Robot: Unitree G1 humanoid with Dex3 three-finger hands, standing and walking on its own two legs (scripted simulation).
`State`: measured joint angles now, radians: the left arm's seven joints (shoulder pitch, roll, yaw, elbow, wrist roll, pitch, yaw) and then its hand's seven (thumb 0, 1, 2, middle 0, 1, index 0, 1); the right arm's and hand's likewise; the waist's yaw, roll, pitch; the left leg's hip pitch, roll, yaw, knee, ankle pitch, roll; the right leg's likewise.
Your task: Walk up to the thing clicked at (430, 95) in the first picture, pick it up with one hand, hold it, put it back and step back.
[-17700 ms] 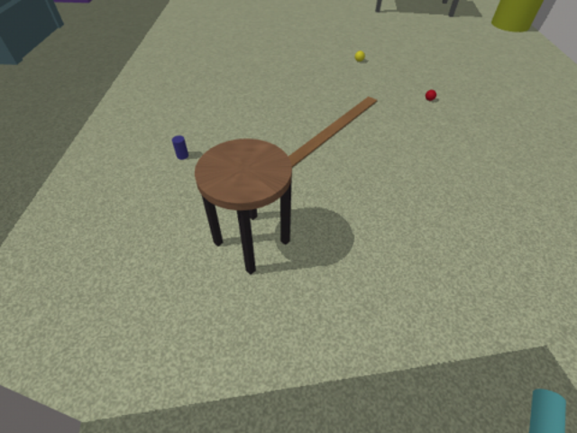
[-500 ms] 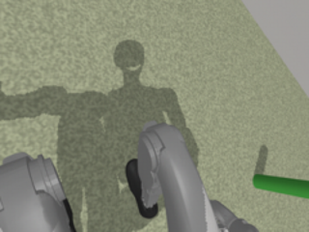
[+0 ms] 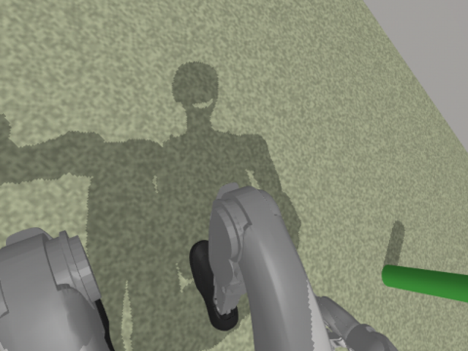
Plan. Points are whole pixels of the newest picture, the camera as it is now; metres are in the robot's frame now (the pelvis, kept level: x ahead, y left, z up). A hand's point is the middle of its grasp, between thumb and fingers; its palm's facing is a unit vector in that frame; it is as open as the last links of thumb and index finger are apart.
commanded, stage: close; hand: left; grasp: from above
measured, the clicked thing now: out of the picture +0.43 +0.36 -0.26
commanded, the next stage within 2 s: settle in 0.50 s
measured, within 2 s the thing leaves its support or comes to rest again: leaves its support in 0.92 s
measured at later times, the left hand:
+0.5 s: hand out of the picture +0.41 +0.35 -0.24, palm faces -0.42 -0.20 -0.89, open 8.0 cm
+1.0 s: hand out of the picture +0.42 +0.35 -0.22, palm faces -0.37 -0.17 -0.91, open 7.9 cm
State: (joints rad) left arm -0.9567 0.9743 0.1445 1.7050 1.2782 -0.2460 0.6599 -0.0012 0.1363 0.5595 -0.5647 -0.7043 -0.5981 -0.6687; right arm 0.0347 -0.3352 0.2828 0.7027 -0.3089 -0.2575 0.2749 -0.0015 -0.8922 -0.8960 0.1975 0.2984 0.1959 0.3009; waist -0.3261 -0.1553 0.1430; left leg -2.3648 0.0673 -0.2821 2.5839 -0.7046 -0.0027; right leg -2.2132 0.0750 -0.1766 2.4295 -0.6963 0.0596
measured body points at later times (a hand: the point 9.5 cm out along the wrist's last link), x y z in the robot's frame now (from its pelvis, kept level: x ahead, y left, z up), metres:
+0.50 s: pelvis +0.00 +0.00 +0.00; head +0.25 +0.14 +0.34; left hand +0.42 +0.36 -0.19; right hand +0.08 -0.25 -0.07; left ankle +0.06 +0.13 -0.26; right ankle +0.11 -0.12 -0.26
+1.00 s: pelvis +0.00 +0.00 +0.00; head +0.24 +0.14 +0.36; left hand +0.43 +0.36 -0.17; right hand +0.09 -0.25 -0.07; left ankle +0.06 +0.13 -0.26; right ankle +0.11 -0.12 -0.26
